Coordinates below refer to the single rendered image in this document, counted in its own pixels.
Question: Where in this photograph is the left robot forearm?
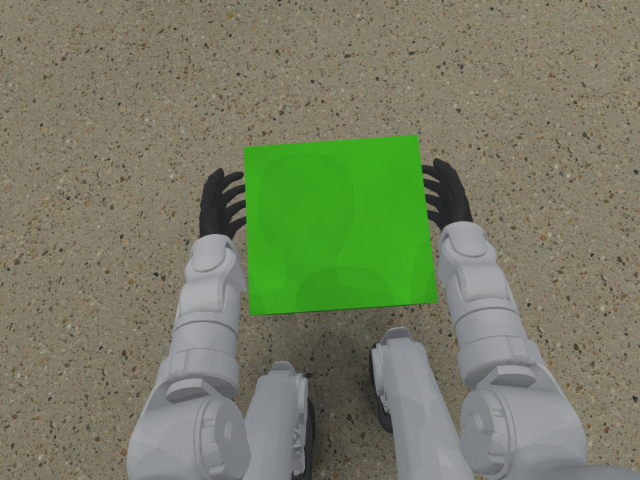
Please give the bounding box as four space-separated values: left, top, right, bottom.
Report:
127 234 246 480

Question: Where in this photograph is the robot right hand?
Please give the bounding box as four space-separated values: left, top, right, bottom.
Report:
421 158 473 232

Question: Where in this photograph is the robot left hand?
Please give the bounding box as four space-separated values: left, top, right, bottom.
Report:
199 168 246 240

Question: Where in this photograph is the right robot thigh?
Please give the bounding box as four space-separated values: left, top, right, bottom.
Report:
371 337 475 480

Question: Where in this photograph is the robot left upper arm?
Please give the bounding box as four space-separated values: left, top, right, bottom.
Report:
128 394 251 480

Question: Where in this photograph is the robot right upper arm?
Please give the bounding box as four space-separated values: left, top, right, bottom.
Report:
459 384 640 480

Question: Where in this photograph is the left robot foot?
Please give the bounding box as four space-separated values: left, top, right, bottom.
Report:
291 398 315 480

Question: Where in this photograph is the carton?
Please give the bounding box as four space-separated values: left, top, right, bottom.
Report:
244 135 438 315

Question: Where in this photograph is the right robot forearm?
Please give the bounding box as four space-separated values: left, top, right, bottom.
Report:
437 221 587 458

